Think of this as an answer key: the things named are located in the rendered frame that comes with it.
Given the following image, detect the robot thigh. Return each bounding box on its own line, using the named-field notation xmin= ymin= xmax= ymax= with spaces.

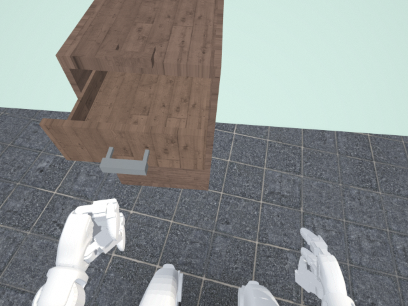
xmin=139 ymin=268 xmax=183 ymax=306
xmin=238 ymin=284 xmax=279 ymax=306

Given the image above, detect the cabinet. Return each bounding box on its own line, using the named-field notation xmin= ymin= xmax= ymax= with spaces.
xmin=55 ymin=0 xmax=224 ymax=191

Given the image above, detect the robot right forearm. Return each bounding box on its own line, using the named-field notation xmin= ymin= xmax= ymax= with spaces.
xmin=321 ymin=293 xmax=355 ymax=306

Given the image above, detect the handle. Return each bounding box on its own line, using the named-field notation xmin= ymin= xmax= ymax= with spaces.
xmin=99 ymin=147 xmax=150 ymax=175
xmin=105 ymin=49 xmax=154 ymax=69

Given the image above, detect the robot right hand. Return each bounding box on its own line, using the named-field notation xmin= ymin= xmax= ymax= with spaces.
xmin=295 ymin=228 xmax=347 ymax=300

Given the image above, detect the drawer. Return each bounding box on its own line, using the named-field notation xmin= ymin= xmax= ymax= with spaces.
xmin=39 ymin=70 xmax=211 ymax=170

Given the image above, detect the left robot thigh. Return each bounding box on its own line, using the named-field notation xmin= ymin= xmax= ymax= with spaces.
xmin=139 ymin=268 xmax=183 ymax=306

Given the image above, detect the robot left hand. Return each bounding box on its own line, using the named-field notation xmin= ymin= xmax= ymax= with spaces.
xmin=55 ymin=198 xmax=126 ymax=271

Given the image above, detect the robot left forearm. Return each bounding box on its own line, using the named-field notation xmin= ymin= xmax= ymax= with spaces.
xmin=32 ymin=266 xmax=89 ymax=306

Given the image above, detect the right robot thigh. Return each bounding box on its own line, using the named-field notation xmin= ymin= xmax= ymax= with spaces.
xmin=238 ymin=284 xmax=279 ymax=306

